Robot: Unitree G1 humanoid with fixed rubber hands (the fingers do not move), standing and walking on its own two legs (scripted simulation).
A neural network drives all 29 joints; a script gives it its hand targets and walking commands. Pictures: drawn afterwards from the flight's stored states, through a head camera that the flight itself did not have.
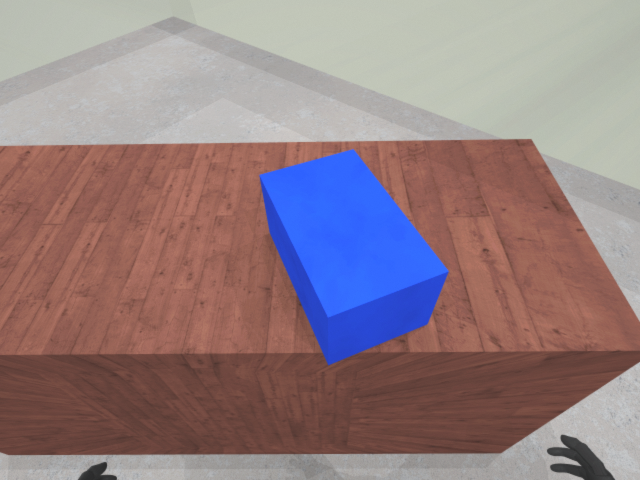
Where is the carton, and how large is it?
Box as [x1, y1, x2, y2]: [259, 149, 448, 364]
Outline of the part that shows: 353,149 259,175 269,231 328,364 426,324 448,271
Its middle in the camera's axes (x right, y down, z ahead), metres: +0.03 +0.01 +0.62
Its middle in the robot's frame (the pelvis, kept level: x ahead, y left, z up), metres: +0.46 -0.01 -0.01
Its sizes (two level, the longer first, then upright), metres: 0.287 0.172 0.144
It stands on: a pedestal, 0.69 m high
